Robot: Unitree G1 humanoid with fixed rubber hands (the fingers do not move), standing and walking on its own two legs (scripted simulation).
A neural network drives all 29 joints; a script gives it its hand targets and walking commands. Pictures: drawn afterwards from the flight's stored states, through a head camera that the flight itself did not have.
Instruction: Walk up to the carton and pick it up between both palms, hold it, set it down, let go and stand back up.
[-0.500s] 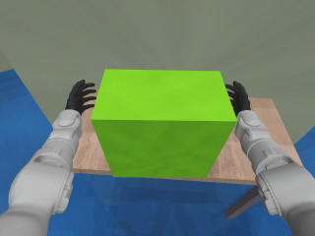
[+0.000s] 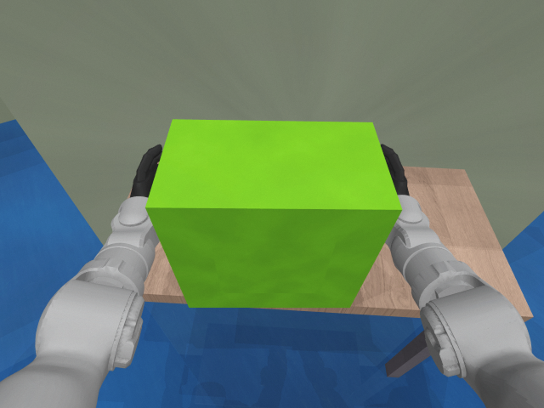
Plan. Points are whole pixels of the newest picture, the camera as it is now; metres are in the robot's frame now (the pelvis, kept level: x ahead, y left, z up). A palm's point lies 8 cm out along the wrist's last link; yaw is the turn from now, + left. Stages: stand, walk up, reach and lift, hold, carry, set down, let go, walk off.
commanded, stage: reach and lift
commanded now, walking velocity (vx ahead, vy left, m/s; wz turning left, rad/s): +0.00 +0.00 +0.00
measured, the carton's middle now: (271, 224) +0.41 -0.01 +0.03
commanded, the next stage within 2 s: none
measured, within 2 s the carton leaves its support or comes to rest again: leaves its support in 1.62 s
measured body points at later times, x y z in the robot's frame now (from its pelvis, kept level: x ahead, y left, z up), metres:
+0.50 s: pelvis +0.00 +0.01 +0.00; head +0.05 +0.02 +0.45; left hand +0.45 +0.19 +0.08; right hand +0.43 -0.21 +0.08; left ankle +0.01 +0.13 -0.73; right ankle +0.02 -0.12 -0.73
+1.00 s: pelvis +0.01 +0.01 +0.01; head +0.05 +0.02 +0.46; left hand +0.45 +0.18 +0.08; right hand +0.42 -0.20 +0.09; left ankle +0.01 +0.13 -0.73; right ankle +0.02 -0.12 -0.73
